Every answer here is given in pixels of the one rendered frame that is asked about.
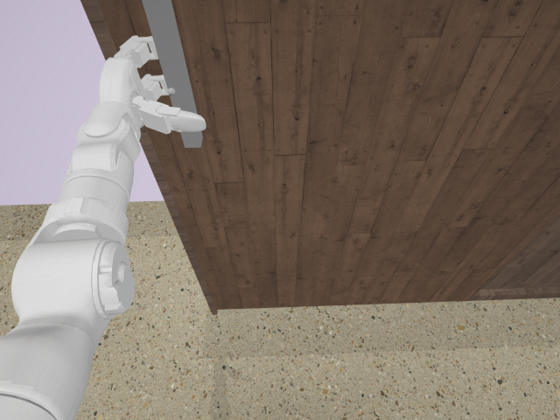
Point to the left robot forearm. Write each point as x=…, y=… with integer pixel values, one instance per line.
x=97, y=187

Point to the handle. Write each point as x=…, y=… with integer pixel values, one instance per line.
x=165, y=33

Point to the left robot upper arm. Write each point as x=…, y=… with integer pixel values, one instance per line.
x=66, y=292

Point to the wardrobe door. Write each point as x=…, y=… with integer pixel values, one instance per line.
x=536, y=266
x=360, y=152

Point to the left robot hand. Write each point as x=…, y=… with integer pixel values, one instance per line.
x=120, y=82

